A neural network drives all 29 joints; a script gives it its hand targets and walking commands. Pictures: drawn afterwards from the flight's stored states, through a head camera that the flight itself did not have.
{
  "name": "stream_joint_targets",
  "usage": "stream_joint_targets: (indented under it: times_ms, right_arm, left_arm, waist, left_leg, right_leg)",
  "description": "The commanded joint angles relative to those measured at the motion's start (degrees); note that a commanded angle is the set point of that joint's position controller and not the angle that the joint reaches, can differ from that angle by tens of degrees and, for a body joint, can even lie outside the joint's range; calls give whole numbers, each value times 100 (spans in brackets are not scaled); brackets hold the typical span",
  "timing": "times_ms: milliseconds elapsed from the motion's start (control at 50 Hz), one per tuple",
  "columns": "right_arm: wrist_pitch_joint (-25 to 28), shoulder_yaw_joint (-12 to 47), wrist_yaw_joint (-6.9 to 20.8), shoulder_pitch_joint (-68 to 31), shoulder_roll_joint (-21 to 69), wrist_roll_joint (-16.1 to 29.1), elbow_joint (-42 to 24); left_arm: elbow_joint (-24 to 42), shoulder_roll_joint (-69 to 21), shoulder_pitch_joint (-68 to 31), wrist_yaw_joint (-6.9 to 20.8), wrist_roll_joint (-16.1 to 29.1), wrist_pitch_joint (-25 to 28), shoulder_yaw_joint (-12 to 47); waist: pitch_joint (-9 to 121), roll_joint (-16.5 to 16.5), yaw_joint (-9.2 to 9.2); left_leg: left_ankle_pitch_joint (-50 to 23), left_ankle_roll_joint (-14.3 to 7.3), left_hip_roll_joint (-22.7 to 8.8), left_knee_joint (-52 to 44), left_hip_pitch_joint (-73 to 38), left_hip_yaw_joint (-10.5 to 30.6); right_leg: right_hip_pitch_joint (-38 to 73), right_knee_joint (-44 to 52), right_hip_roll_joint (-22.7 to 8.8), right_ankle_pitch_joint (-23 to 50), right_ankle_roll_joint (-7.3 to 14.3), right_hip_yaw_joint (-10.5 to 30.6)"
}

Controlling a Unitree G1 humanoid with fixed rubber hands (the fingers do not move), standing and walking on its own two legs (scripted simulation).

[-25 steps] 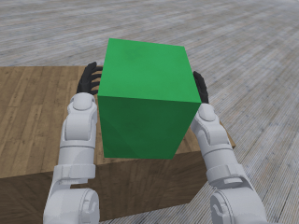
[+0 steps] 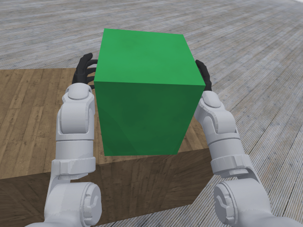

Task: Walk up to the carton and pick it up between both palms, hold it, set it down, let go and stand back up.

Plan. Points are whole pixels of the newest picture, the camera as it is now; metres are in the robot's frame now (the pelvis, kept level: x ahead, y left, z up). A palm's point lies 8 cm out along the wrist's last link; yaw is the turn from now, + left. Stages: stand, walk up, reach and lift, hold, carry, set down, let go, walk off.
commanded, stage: reach and lift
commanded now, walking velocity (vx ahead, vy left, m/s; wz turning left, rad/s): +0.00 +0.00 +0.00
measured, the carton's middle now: (143, 96) +0.40 -0.01 +0.16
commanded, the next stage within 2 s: hold in 0.72 s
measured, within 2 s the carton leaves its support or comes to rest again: neither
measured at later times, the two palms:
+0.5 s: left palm (80, 79) +0.39 +0.14 +0.22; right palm (203, 82) +0.38 -0.15 +0.22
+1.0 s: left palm (67, 78) +0.36 +0.15 +0.24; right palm (201, 75) +0.37 -0.14 +0.25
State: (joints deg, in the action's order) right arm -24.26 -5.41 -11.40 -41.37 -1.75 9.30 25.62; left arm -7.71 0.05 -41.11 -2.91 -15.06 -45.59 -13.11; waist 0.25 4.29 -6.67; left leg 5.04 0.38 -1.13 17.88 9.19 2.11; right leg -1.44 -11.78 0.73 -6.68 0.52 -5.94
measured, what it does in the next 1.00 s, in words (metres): stands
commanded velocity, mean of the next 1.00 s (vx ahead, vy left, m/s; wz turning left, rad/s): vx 0.00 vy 0.00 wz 0.00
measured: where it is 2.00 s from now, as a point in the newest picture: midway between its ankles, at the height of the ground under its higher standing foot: outside the picture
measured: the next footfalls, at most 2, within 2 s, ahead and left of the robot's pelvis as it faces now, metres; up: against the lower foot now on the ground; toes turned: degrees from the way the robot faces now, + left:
none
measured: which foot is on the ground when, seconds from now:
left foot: down 0.00-1.00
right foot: down 0.00-1.00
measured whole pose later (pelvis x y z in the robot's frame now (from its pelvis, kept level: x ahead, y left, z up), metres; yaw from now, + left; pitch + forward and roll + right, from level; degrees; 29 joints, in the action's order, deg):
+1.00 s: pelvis +0.01 +0.00 +0.00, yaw +0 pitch -6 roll -1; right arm -33.4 1.4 -16.3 -44.6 -6.1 19.7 21.0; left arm 3.8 -0.5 -39.9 -1.2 -16.5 -57.2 -14.9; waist 2.6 4.0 -5.4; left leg 6.0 0.7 -1.3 17.0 5.3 1.6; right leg 2.5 -10.5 0.9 -7.3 0.7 -5.4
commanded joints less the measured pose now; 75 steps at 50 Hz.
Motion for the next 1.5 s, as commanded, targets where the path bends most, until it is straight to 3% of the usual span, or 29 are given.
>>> stream_joint_targets:
  times_ms: [0, 280, 680, 860, 900, 980, 1040, 1140, 1280, 1480]
  right_arm:
    - [268, 1442, 252, -4839, 2042, 307, -1507]
    - [27, 1571, 93, -4927, 2072, 614, -1575]
    - [-335, 1650, -115, -5100, 1941, 978, -1665]
    - [-592, 2327, -288, -4935, 2047, 1514, -2268]
    - [-656, 2230, -312, -4897, 1928, 1508, -2179]
    - [-743, 1767, -288, -5067, 1752, 1349, -1839]
    - [-790, 1541, -264, -5300, 1770, 1282, -1708]
    - [-902, 1499, -304, -5434, 1835, 1311, -1571]
    - [-993, 1462, -307, -5345, 1759, 1342, -1280]
    - [-915, 1722, -290, -5414, 1887, 1452, -1626]
  left_arm:
    - [954, -2873, -4318, 805, 896, 484, 2451]
    - [1172, -2849, -4544, 941, 883, 364, 2405]
    - [1357, -2807, -4709, 1007, 962, 32, 2395]
    - [2350, -2806, -4278, 947, 933, -435, 2557]
    - [2356, -2692, -4248, 964, 905, -587, 2548]
    - [2012, -2583, -4477, 991, 996, -745, 2533]
    - [1806, -2681, -4747, 1012, 1108, -717, 2522]
    - [1646, -2729, -5013, 1068, 1164, -600, 2425]
    - [1451, -2575, -4983, 1119, 977, -574, 2116]
    - [1828, -2654, -4998, 1050, 965, -535, 2252]
  waist:
    - [2860, -763, -62]
    - [3061, -784, -104]
    - [2968, -782, -138]
    - [3248, -802, 240]
    - [2930, -762, 205]
    - [2286, -716, 7]
    - [2289, -793, -99]
    - [2640, -916, -125]
    - [2617, -847, 2]
    - [2962, -815, 120]
  left_leg:
    - [-710, 87, 253, -18, -1753, -203]
    - [-1336, 116, 340, 97, -1888, -182]
    - [-1463, 207, 362, 129, -1965, -180]
    - [-2717, 213, 345, 248, -2323, -202]
    - [-2449, 213, 346, 182, -2212, -245]
    - [-1231, 179, 323, -28, -1680, -331]
    - [-739, 166, 323, -73, -1441, -336]
    - [-834, 196, 355, 7, -1484, -302]
    - [-790, 188, 365, -59, -1372, -290]
    - [-1423, 180, 362, 63, -1789, -288]
  right_leg:
    - [-69, 150, 238, 522, -253, -138]
    - [144, 75, 263, 1138, -304, -99]
    - [73, 101, 292, 1160, -320, -100]
    - [474, 100, 319, 1654, -286, -58]
    - [393, 171, 291, 1321, -273, -59]
    - [129, 271, 220, 377, -254, -39]
    - [41, 259, 212, 71, -240, -21]
    - [-6, 186, 223, 224, -252, -8]
    - [50, 141, 245, 224, -267, -41]
    - [64, 120, 301, 586, -282, -78]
